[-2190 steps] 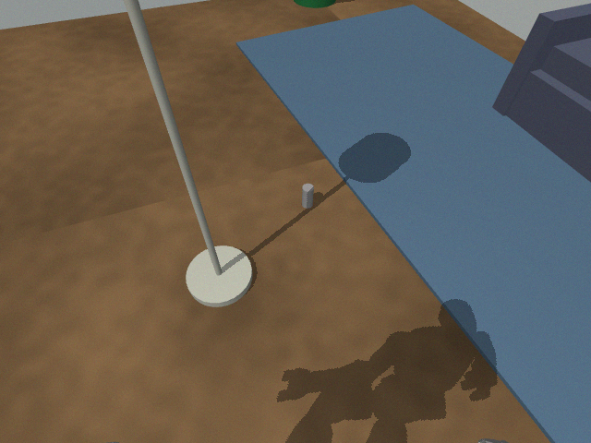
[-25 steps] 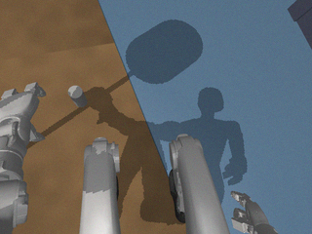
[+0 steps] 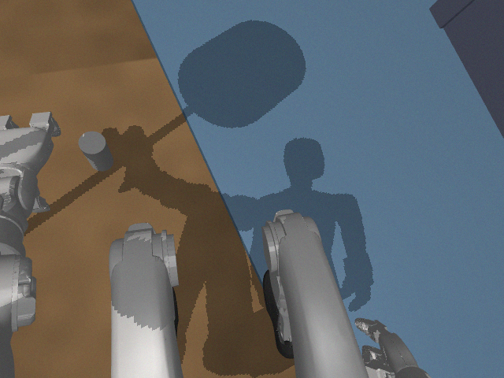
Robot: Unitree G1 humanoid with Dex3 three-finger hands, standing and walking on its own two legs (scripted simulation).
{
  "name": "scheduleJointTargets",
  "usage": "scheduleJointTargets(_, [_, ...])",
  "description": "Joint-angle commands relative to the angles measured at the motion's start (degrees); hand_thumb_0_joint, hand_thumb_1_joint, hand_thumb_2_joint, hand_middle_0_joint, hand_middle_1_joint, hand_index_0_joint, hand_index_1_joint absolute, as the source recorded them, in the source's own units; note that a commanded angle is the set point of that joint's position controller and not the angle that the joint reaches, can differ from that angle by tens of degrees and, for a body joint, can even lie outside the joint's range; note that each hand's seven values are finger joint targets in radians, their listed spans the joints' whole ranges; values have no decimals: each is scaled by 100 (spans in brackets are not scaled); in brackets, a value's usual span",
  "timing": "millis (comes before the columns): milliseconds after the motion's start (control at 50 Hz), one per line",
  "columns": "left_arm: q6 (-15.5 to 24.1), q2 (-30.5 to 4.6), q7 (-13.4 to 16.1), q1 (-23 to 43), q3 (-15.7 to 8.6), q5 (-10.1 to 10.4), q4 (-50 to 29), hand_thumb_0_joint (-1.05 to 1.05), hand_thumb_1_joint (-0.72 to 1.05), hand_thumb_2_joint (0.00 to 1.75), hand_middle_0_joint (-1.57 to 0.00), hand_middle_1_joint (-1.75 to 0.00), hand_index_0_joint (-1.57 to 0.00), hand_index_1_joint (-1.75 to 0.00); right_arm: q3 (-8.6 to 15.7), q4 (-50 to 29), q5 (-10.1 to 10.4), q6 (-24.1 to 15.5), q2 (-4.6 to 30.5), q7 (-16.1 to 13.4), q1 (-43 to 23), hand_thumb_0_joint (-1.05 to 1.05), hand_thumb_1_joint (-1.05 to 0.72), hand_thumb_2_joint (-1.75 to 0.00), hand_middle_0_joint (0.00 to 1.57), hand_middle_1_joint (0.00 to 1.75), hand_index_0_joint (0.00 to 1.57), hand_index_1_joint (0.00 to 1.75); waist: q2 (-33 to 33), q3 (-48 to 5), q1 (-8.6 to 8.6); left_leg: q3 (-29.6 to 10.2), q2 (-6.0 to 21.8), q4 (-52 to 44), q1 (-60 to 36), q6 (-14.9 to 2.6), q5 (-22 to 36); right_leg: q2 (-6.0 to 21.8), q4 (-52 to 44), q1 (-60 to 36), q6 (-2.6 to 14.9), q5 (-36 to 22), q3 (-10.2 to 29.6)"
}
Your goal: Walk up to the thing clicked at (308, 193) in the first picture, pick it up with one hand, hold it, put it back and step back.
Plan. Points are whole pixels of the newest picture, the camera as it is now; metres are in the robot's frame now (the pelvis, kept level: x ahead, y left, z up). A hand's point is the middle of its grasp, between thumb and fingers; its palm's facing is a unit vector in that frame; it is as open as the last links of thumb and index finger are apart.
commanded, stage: rise first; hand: left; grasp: from above
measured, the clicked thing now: (97, 152) +0.51 +0.27 -0.31
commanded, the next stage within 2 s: approach in 0.30 s
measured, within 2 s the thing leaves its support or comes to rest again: neither
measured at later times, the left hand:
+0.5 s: hand (47, 165) +0.43 +0.32 -0.18, palm faces -0.44 -0.11 -0.89, open 13.9 cm
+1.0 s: hand (90, 118) +0.52 +0.26 -0.17, palm faces -0.44 -0.09 -0.89, open 13.0 cm
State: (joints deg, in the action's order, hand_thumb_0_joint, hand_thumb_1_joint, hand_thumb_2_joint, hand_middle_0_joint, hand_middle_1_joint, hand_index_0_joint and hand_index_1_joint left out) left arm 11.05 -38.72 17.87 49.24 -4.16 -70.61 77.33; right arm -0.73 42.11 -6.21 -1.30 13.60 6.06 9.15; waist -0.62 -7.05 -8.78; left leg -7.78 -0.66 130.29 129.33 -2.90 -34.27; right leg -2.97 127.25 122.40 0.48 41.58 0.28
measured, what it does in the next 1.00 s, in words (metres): stands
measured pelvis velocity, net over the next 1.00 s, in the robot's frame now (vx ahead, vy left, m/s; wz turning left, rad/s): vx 0.02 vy -0.01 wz -0.05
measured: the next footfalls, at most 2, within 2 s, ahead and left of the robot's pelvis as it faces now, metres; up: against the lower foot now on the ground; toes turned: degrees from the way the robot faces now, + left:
none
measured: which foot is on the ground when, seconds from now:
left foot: down 0.00-1.00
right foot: down 0.00-1.00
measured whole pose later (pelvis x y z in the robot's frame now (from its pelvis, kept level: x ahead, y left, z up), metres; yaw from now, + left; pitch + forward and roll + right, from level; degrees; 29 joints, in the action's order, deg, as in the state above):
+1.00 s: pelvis +0.02 -0.01 -0.02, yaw -3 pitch +34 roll -13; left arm 3.1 -43.7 17.3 64.3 -4.1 -72.0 86.7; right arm -6.4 38.2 -6.4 0.8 15.5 7.2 13.1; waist -1.9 -2.6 -17.5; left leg -10.7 1.0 134.5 132.4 -0.8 -37.7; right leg -3.4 130.6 127.4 -2.4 40.7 -2.1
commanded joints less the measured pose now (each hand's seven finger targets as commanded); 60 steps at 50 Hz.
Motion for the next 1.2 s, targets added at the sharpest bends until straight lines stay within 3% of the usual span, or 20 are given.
scheduleJointTargets(0, [83,-1311,334,2045,-169,-58,-881,0,-51,95,-6,-109,-9,-106,519,-183,-41,-91,1495,-66,895,0,-92,-90,20,30,20,30,-1680,-3386,-103,-9,98,-1787,-3796,332,-321,37,-1022,-300,180,-643,-827])
scheduleJointTargets(160, [177,-1506,455,2169,-323,-167,-941,0,-51,95,-6,-109,-9,-106,535,-159,-79,-67,1530,-19,993,0,-92,-90,20,30,20,30,-1870,-3619,-71,32,109,-1624,-3809,350,15,41,-888,-382,167,-881,-814])
scheduleJointTargets(200, [158,-1261,439,1783,-217,-209,-419,0,-51,95,-6,-109,-9,-106,533,-155,-88,-66,1544,9,1020,0,-91,-90,20,30,20,30,-1639,-3205,-166,-86,136,-1691,-3716,363,-133,43,-846,-156,162,-715,-893])
scheduleJointTargets(240, [228,-1576,476,2170,-385,-203,-907,0,-51,95,-5,-110,-8,-106,567,-162,-83,-54,1579,5,1028,0,-91,-90,20,30,20,30,-2004,-3543,-65,-105,145,-1686,-3948,401,12,68,-761,-180,163,-830,-863])
scheduleJointTargets(300, [241,-1337,469,1812,-215,-240,-427,0,-52,95,-6,-109,-8,-107,475,-139,-105,-43,1474,35,1058,0,-92,-91,20,30,20,30,-1494,-3247,-221,88,95,-1422,-3477,270,24,-14,-947,-496,133,-924,-841])
scheduleJointTargets(360, [335,-1706,543,1972,-451,-213,-652,0,-51,94,-6,-109,-9,-106,470,-93,-141,-68,1489,15,1061,0,-91,-90,20,30,20,30,-1552,-3460,-109,229,81,-1269,-3320,223,153,-27,-962,-737,113,-1036,-809])
scheduleJointTargets(380, [323,-1595,548,1732,-402,-247,-415,0,-59,102,-7,-105,-6,-106,453,-77,-137,-73,1468,21,1075,0,-92,-91,20,30,20,30,-1431,-3359,-114,220,79,-1268,-3342,215,176,-41,-979,-753,118,-1041,-833])
scheduleJointTargets(420, [357,-1608,590,2165,-320,-257,-708,0,-46,90,-8,-110,-12,-106,478,-63,-127,-70,1505,22,1060,0,-91,-90,20,30,20,30,-1533,-3411,-213,172,116,-1290,-3377,229,62,-53,-926,-611,134,-966,-873])
scheduleJointTargets(560, [321,-1051,774,3348,271,-294,-327,0,-44,87,-7,-114,-13,-108,353,105,-202,-133,1519,-14,1236,0,-91,-90,20,30,20,30,-1678,-3286,-752,82,186,-1132,-3348,253,48,-84,-834,-300,119,-1060,-1012])
scheduleJointTargets(640, [48,-1050,859,3816,397,-404,-33,0,-44,87,-8,-115,-13,-109,264,100,-242,-134,1578,-35,1243,0,-92,-90,20,30,20,30,-2136,-3480,-795,90,198,-1159,-3590,313,199,-84,-738,-294,155,-1210,-1047])
scheduleJointTargets(680, [-160,-1308,911,3962,264,-472,113,0,-42,86,-9,-112,-14,-107,210,45,-246,-102,1636,-46,1249,0,-91,-90,20,30,20,30,-2202,-3509,-778,100,180,-1199,-3499,315,144,-81,-724,-331,179,-1185,-1049])
scheduleJointTargets(760, [-595,-1704,810,3816,-59,-543,251,0,-40,85,-14,-104,-18,-101,108,-142,-174,-9,1741,-46,1247,0,-91,-90,20,30,20,30,-2413,-3661,-624,90,165,-1266,-3556,339,517,-22,-621,-548,191,-1460,-1010])
scheduleJointTargets(780, [-693,-1651,733,3694,-35,-520,416,0,-38,83,-17,-102,-20,-99,79,-221,-160,9,1743,-17,1264,0,-91,-90,20,30,20,30,-2349,-3571,-692,60,157,-1220,-3531,321,627,-25,-596,-583,188,-1542,-1004])
scheduleJointTargets(840, [-918,-1530,464,3250,73,-359,666,0,-32,78,-19,-102,-24,-97,-19,-420,-92,86,1696,25,1280,0,-91,-90,20,30,20,30,-1789,-3323,-815,137,101,-1103,-3029,171,599,-88,-785,-935,147,-1603,-980])
scheduleJointTargets(880, [-962,-1819,278,3064,-48,-214,433,0,-30,76,-20,-100,-25,-95,-39,-505,-38,133,1710,19,1306,0,-91,-90,20,30,20,30,-1712,-3463,-665,191,93,-1114,-2854,124,567,-87,-845,-1170,134,-1575,-937])
scheduleJointTargets(920, [-975,-1796,39,2600,-6,-103,608,0,-28,74,-22,-97,-27,-93,-75,-582,-2,176,1677,38,1310,0,-91,-90,20,30,20,30,-1437,-3105,-706,220,88,-1104,-2565,80,432,-93,-909,-1300,107,-1443,-922])
scheduleJointTargets(980, [-760,-1999,-172,2336,-136,95,205,0,-24,70,-25,-96,-30,-90,-72,-633,50,215,1640,40,1260,0,-91,-90,20,30,20,30,-1295,-3144,-579,241,83,-1051,-2386,75,303,-93,-860,-1386,105,-1303,-910])
scheduleJointTargets(1000, [-656,-1929,-215,2246,-88,121,235,0,-23,69,-27,-94,-32,-89,-96,-607,22,209,1613,59,1287,0,-91,-90,20,30,20,30,-1188,-3004,-662,289,71,-961,-2236,58,316,-109,-917,-1520,74,-1336,-910])
scheduleJointTargets(1060, [-183,-2156,-123,2336,-298,207,-157,0,-17,65,-28,-95,-35,-88,-107,-514,-16,170,1600,76,1270,0,-91,-89,20,30,20,30,-1152,-3039,-607,278,76,-782,-2100,76,298,-110,-803,-1480,74,-1309,-943])
scheduleJointTargets(1180, [633,-2107,495,2471,-298,-155,-413,0,-18,67,-29,-94,-35,-88,1,-297,-229,12,1677,97,1178,0,-91,-90,20,30,20,30,-1928,-2961,-669,192,136,-697,-2789,254,-36,-107,-629,-781,146,-987,-1079])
